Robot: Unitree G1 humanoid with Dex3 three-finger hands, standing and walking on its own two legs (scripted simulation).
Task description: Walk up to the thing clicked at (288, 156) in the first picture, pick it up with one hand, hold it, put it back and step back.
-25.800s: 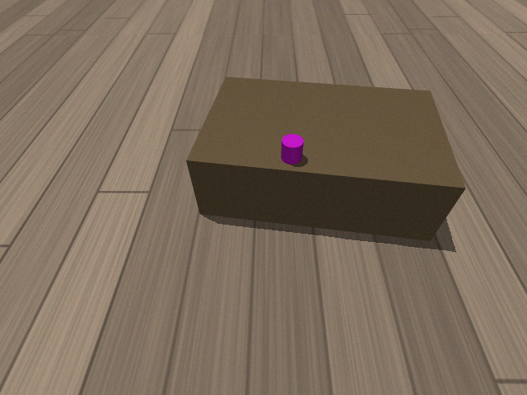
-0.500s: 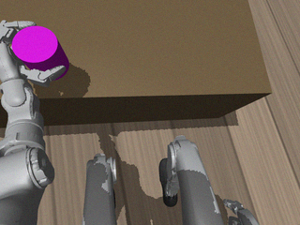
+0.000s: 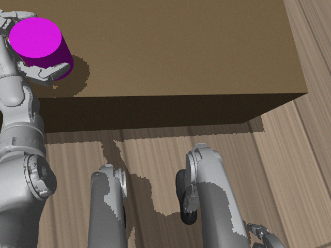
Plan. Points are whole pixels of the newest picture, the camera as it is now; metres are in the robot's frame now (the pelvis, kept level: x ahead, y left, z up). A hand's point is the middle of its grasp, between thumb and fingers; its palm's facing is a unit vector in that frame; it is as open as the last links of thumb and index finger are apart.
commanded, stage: lower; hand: left
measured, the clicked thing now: (45, 51) +0.55 +0.20 -0.02
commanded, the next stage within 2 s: loosen in 0.30 s
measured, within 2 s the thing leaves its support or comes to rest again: rests again in 0.26 s
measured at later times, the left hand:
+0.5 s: hand (42, 52) +0.56 +0.20 -0.03, palm faces +0.22 -0.97 -0.06, open 11.8 cm
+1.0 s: hand (41, 50) +0.56 +0.21 -0.02, palm faces +0.24 -0.97 -0.03, open 16.0 cm
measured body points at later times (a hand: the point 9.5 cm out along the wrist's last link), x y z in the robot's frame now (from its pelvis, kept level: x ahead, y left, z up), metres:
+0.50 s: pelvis -0.01 +0.00 -0.02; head +0.23 +0.04 +0.36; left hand +0.54 +0.26 -0.02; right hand +0.03 -0.27 -0.13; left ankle +0.06 +0.12 -0.40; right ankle +0.14 -0.16 -0.40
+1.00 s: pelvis -0.01 +0.00 -0.02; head +0.23 +0.04 +0.36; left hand +0.54 +0.26 -0.02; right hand +0.03 -0.27 -0.13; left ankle +0.06 +0.12 -0.40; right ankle +0.14 -0.16 -0.40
